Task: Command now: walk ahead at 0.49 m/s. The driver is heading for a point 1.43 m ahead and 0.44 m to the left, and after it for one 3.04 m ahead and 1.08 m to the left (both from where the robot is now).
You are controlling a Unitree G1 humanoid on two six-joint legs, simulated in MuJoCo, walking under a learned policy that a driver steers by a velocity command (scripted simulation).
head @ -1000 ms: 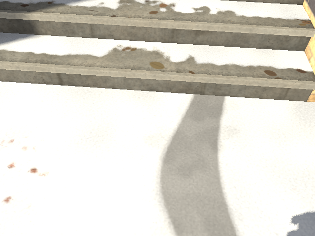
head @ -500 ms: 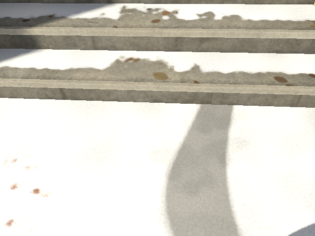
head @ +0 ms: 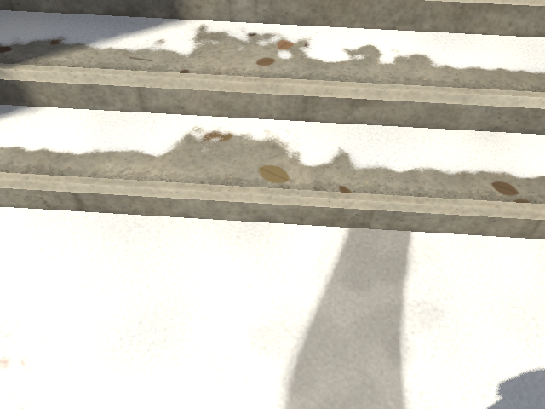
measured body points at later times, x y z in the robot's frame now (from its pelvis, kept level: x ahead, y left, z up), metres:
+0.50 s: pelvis +0.29 -0.04 +0.00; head +0.31 -0.05 +0.44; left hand +0.39 +0.21 -0.14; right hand +0.28 -0.29 -0.16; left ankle +0.16 +0.07 -0.64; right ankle +0.34 -0.10 -0.74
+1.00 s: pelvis +0.55 +0.02 -0.02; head +0.59 +0.03 +0.43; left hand +0.50 +0.26 -0.17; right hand +0.74 -0.21 -0.14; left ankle +0.61 +0.08 -0.74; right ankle +0.41 -0.12 -0.65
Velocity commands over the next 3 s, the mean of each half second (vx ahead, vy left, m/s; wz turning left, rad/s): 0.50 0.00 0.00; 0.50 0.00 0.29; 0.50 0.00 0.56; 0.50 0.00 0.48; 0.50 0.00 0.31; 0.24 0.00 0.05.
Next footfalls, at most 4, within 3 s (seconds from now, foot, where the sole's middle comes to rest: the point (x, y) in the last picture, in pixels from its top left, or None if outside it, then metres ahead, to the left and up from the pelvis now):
0.38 right None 0.38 -0.11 -0.78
0.92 left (248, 340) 0.65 0.09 -0.78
1.40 right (291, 230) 0.92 -0.03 -0.65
1.60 right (295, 263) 0.90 -0.04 -0.79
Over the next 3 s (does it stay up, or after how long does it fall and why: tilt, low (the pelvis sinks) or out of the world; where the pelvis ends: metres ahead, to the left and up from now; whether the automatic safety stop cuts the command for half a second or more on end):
stays up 1.61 0.36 0.40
